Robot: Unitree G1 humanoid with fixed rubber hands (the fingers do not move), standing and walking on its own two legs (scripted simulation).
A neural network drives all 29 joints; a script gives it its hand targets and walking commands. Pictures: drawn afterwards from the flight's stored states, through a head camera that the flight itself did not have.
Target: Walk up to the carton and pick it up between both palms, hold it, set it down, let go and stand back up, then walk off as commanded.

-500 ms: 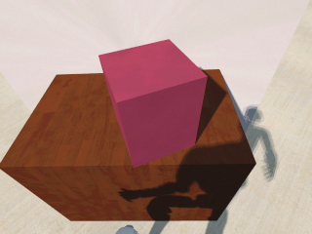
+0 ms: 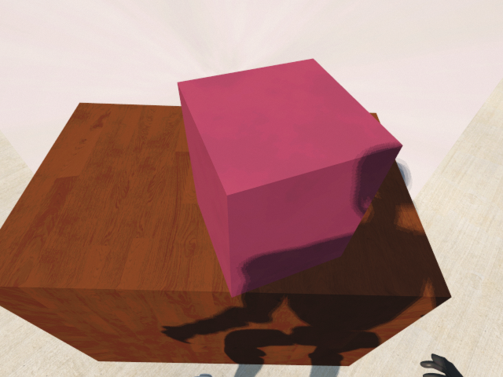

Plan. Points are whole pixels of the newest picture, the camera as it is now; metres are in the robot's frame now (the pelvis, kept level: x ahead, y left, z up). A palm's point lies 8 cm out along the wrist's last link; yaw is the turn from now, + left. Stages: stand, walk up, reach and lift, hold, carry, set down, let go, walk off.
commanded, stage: walk up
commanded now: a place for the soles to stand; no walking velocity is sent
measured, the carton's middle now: (271, 182) +0.43 -0.01 +0.07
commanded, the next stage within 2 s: stand in 1.54 s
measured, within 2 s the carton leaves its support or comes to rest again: neither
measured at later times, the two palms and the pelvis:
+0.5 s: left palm out of the picture +0.15 +0.28 -0.08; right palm out of the picture +0.09 -0.36 -0.08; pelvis +0.01 -0.03 +0.01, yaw -2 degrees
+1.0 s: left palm out of the picture +0.11 +0.30 -0.09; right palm out of the picture +0.10 -0.36 -0.07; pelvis +0.01 -0.02 +0.01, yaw -3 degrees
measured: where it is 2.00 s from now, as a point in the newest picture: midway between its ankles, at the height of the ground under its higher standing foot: outside the picture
